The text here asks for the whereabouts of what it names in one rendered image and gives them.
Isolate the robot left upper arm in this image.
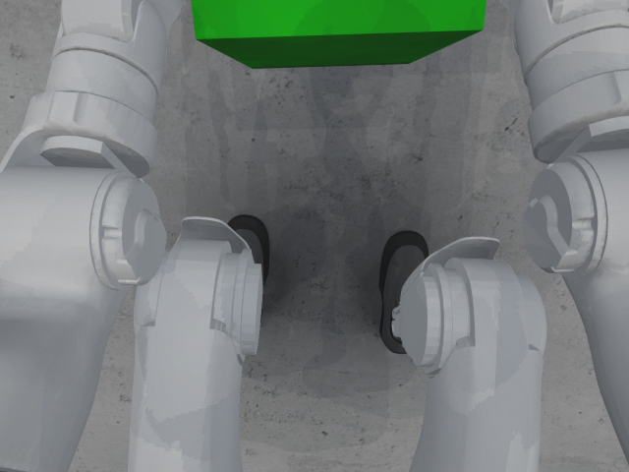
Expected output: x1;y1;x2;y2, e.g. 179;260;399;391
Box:
0;165;167;472

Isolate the robot right upper arm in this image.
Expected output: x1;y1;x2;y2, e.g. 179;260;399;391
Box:
522;148;629;464

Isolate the robot right foot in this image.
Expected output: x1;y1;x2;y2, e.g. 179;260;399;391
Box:
378;230;429;354

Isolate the robot left thigh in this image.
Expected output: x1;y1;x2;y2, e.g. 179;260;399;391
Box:
128;239;263;472

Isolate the robot left forearm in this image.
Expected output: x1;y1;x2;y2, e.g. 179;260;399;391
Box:
0;0;181;178

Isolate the robot right forearm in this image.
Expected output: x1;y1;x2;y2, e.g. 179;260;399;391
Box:
498;0;629;164

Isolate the carton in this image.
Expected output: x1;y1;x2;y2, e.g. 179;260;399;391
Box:
191;0;486;69

